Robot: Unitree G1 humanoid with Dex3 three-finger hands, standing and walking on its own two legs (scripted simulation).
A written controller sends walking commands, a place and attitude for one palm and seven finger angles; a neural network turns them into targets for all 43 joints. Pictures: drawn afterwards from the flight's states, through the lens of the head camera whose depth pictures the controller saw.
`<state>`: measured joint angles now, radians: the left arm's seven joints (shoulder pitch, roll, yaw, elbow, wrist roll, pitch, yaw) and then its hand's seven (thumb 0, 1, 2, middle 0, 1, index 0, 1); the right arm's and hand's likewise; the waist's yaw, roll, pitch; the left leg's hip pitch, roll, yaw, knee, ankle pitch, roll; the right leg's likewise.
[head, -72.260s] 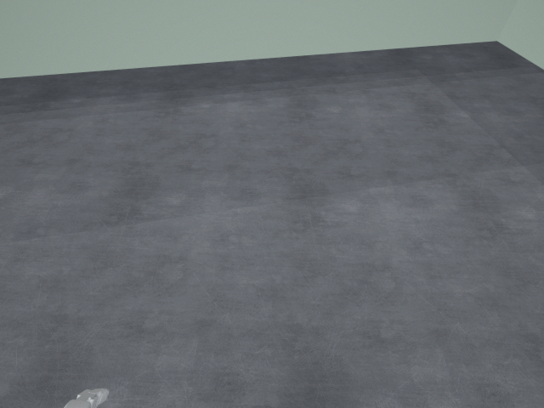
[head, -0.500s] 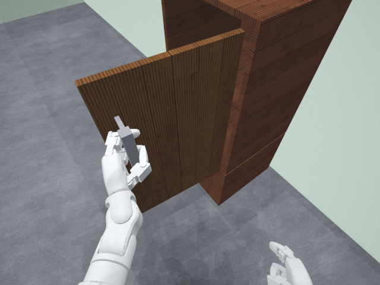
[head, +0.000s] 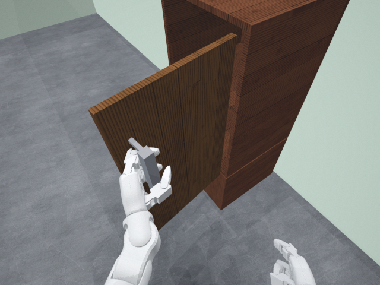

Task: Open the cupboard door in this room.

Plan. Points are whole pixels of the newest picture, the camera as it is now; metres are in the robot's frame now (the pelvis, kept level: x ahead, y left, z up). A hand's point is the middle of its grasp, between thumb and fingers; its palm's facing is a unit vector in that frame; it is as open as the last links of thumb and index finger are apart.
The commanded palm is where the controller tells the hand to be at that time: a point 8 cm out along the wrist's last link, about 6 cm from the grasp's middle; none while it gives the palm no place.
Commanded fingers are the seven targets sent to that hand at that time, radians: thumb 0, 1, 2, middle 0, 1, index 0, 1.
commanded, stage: open thumb and fingers to let go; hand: left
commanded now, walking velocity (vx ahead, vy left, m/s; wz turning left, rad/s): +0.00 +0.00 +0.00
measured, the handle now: (146, 168) +0.35 +0.12 +0.06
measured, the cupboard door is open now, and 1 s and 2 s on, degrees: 99 100 100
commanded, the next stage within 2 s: slide the hand sideways off the handle in 0.58 s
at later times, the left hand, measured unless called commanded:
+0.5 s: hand (160, 183) +0.30 +0.08 +0.07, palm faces +0.29 -0.96 +0.01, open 14.8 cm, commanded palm +0.27 +0.13 +0.06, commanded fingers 0.00 -0.50 0.30 -0.17 -0.40 -0.17 -0.40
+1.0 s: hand (155, 196) +0.28 +0.08 +0.06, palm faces -0.19 -0.98 +0.02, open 16.3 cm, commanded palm +0.25 +0.14 +0.06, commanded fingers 0.00 -0.50 0.30 -0.15 -0.30 -0.15 -0.30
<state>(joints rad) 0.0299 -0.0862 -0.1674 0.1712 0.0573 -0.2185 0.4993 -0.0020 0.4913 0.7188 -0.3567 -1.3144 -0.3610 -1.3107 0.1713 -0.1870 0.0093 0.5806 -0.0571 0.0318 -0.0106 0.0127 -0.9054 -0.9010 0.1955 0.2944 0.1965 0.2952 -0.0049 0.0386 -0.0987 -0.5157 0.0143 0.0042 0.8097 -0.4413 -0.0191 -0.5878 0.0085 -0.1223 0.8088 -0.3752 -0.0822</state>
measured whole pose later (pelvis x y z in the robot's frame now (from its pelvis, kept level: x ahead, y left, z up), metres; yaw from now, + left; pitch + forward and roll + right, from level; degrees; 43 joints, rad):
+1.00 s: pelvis -0.03 +0.04 +0.00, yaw -1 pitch +7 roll +0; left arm -0.07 0.05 -0.17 0.25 -0.11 -0.26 -0.01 -0.02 -0.50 0.30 -0.17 -0.33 -0.16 -0.33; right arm 0.24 -0.23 0.03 0.54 0.01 -0.07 -0.01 0.01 -0.90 -0.90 0.20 0.29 0.20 0.30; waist 0.00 0.04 -0.06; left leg -0.54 -0.02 0.04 0.84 -0.42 0.04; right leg -0.61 -0.03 -0.08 0.82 -0.33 -0.03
